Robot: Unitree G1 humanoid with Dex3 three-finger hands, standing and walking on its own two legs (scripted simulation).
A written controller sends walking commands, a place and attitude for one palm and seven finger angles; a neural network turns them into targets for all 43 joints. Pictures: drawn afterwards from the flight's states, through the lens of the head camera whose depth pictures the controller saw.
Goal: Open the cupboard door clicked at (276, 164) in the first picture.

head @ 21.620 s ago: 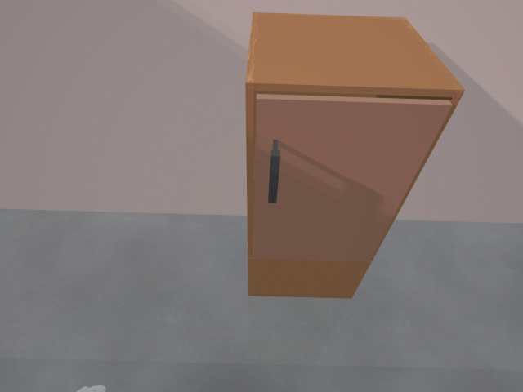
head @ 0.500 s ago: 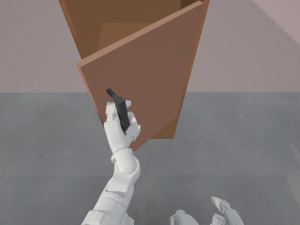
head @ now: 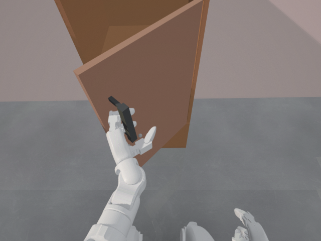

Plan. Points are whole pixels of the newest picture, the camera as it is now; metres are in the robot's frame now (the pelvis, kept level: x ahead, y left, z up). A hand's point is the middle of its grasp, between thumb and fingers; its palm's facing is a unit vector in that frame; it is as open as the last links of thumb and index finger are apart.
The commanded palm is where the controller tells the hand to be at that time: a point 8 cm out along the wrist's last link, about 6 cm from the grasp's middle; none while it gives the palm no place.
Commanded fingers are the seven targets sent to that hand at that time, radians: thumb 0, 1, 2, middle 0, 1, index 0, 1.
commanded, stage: open thumb and fingers to let go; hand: left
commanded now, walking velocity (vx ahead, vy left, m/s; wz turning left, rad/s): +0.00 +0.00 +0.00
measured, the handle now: (123, 120) +0.41 +0.10 +0.05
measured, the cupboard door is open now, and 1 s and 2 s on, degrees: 47 49 49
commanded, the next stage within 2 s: slide the hand sideways off the handle in 0.46 s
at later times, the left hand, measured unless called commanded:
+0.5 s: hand (140, 137) +0.36 +0.06 +0.04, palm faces +0.34 -0.94 -0.05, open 15.3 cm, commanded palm +0.32 +0.10 +0.04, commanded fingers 0.00 -0.50 0.30 -0.15 -0.30 -0.15 -0.30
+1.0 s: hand (136, 154) +0.31 +0.06 +0.04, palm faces -0.09 -1.00 +0.00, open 16.3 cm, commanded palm +0.29 +0.13 +0.04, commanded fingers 0.00 -0.50 0.30 -0.15 -0.30 -0.15 -0.30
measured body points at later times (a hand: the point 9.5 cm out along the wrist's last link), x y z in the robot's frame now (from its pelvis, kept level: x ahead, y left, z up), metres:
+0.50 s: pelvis +0.00 +0.02 +0.00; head +0.07 +0.00 +0.44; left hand +0.34 +0.10 +0.05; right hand +0.14 -0.21 -0.12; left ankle +0.01 +0.16 -0.67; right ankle +0.03 -0.06 -0.67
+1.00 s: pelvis -0.01 +0.04 -0.01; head +0.06 +0.03 +0.44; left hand +0.31 +0.12 +0.04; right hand +0.13 -0.20 -0.11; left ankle +0.01 +0.16 -0.67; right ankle +0.03 -0.06 -0.67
